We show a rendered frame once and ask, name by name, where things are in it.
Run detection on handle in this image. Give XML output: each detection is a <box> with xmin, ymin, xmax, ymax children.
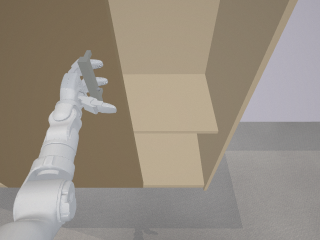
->
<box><xmin>77</xmin><ymin>50</ymin><xmax>103</xmax><ymax>101</ymax></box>

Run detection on wardrobe door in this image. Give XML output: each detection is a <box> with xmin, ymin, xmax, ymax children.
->
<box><xmin>0</xmin><ymin>0</ymin><xmax>144</xmax><ymax>188</ymax></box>

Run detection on robot left forearm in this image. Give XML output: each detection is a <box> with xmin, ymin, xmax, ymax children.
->
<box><xmin>13</xmin><ymin>99</ymin><xmax>82</xmax><ymax>221</ymax></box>

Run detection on robot left hand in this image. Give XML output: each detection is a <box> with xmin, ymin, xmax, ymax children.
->
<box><xmin>60</xmin><ymin>59</ymin><xmax>117</xmax><ymax>114</ymax></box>

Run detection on left robot upper arm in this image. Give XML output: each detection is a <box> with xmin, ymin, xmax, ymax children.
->
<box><xmin>0</xmin><ymin>178</ymin><xmax>77</xmax><ymax>240</ymax></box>

